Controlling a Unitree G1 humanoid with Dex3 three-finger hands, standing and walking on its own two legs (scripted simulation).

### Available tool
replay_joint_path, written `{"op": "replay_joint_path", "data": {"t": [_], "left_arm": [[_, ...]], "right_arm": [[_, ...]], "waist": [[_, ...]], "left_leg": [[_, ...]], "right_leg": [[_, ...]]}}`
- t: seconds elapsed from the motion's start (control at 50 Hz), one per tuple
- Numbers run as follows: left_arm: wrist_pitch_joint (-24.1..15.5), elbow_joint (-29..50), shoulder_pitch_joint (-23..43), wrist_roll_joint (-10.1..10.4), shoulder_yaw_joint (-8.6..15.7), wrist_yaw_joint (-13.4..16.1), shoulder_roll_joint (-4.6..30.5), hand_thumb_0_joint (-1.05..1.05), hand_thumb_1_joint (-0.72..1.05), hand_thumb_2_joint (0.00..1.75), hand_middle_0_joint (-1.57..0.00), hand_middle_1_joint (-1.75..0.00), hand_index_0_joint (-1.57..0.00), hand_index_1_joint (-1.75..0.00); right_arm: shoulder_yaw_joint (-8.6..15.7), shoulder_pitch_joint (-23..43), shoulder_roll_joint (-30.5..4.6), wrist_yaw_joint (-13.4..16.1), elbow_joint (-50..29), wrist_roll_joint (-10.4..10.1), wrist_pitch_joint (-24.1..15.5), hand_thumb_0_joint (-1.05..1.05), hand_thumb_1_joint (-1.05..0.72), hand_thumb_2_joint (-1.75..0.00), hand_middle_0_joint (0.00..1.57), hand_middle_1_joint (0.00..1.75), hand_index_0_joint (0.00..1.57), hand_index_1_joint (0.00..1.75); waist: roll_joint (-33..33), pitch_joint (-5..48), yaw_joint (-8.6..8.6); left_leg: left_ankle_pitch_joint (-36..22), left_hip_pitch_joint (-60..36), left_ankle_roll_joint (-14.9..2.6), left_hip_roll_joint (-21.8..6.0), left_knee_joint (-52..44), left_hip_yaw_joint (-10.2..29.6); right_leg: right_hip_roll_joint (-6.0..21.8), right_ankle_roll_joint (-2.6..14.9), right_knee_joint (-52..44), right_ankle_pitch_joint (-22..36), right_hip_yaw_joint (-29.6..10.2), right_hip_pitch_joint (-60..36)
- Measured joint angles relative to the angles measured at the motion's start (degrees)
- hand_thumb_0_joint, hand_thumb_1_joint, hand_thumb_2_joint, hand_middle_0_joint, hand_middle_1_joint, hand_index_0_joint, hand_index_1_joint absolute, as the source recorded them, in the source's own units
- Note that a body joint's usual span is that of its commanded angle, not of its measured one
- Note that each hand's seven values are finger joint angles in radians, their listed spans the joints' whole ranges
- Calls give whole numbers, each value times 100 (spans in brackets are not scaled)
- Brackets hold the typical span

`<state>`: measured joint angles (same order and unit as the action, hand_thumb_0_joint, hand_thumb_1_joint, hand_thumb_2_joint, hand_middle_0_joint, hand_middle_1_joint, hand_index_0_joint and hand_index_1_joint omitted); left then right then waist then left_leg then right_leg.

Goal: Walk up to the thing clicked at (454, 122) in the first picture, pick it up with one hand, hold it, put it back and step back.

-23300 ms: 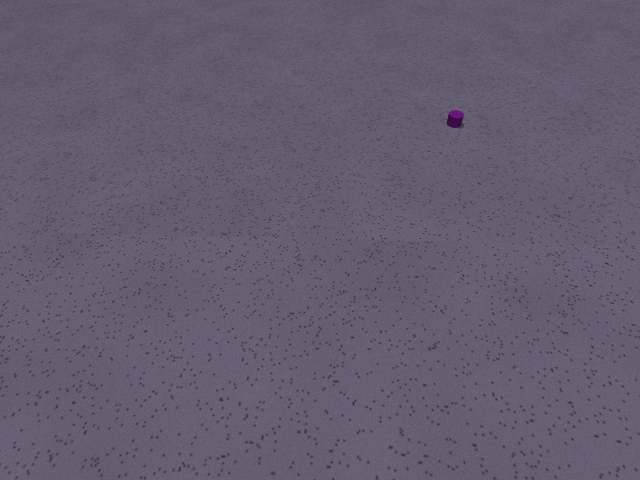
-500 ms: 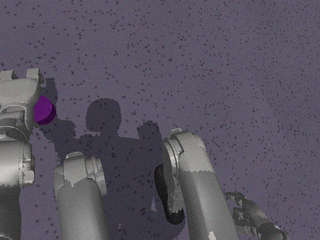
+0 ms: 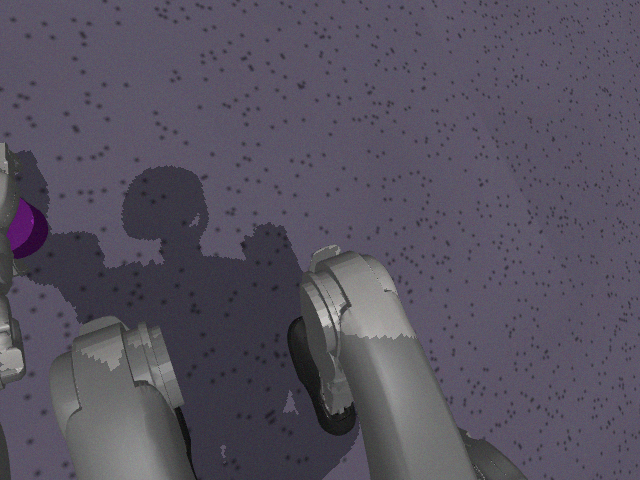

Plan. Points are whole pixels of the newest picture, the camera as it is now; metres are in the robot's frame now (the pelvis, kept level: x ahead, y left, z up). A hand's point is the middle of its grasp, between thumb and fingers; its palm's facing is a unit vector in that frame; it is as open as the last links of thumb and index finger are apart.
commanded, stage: rest palm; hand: left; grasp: from above
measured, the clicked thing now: (4, 226) +0.46 +0.28 -0.27
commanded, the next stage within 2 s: close in 0.42 s
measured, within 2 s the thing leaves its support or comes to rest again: neither
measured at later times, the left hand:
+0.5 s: hand (0, 235) +0.44 +0.28 -0.25, palm faces -0.46 -0.15 -0.87, open 13.7 cm
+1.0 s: hand (4, 230) +0.45 +0.28 -0.26, palm faces -0.45 -0.14 -0.88, open 12.5 cm
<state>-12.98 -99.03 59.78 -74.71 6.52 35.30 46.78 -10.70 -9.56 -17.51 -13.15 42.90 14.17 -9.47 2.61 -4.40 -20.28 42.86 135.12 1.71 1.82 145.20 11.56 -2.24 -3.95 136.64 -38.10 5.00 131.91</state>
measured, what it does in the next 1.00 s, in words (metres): stands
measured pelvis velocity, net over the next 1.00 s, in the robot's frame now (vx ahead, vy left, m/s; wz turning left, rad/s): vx -0.01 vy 0.01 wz -0.05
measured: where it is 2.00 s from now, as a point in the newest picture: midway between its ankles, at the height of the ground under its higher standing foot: (256, 434)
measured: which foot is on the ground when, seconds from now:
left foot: down 0.00-1.00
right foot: down 0.00-1.00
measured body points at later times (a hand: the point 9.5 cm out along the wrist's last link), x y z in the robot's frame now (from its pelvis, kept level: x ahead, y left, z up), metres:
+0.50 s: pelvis +0.00 +0.01 +0.00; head +0.28 +0.11 +0.33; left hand +0.46 +0.29 -0.20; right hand +0.03 -0.26 -0.06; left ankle +0.06 +0.13 -0.27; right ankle +0.11 -0.13 -0.27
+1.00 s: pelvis -0.01 +0.01 +0.00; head +0.28 +0.11 +0.33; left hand +0.47 +0.28 -0.21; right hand +0.02 -0.25 -0.06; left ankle +0.06 +0.13 -0.27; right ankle +0.11 -0.13 -0.27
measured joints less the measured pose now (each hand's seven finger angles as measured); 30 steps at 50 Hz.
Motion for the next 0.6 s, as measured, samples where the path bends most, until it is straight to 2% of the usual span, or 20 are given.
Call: {"op": "replay_joint_path", "data": {"t": [0.26, 0.4, 0.6], "left_arm": [[78, -275, 99, -116, 71, 290, 191, 0, -45, 98, -10, -106, -10, -104], [115, -397, 152, -84, 127, 318, 352, 0, -46, 98, -10, -106, -10, -104], [50, -418, 146, -76, 39, 351, 464, 0, -44, 98, -10, -107, -11, -105]], "right_arm": [[-72, 292, -179, -241, -115, 122, -271, 0, -90, -90, 20, 30, 20, 30], [-99, 312, -221, -337, -114, 149, -370, 0, -91, -90, 20, 30, 20, 30], [-259, 261, -169, -433, -65, 177, -406, 0, -91, -90, 20, 30, 20, 30]], "waist": [[180, -176, -67], [235, -289, -108], [274, -355, -139]], "left_leg": [[37, -50, -20, -5, 112, 118], [15, -42, -45, 10, 145, 151], [48, -72, -58, 5, 173, 220]], "right_leg": [[-30, -16, -1, 9, 102, -107], [-27, -10, -12, 21, 136, -148], [-39, -11, -51, 14, 200, -214]]}}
